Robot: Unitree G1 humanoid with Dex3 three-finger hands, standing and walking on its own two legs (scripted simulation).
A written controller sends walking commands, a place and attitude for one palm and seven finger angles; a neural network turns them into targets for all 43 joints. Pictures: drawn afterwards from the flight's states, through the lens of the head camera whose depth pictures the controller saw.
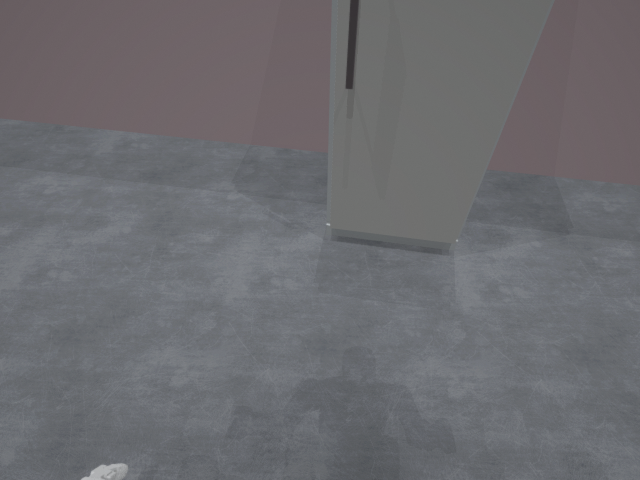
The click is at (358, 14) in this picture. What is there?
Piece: fridge door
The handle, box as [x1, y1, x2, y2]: [346, 0, 358, 88]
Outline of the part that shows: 358,0 350,0 346,88 352,88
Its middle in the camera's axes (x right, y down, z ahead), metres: +0.08 -0.60 +0.93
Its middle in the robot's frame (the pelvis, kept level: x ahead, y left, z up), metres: +1.12 -0.03 +0.20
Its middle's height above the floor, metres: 0.97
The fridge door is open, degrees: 0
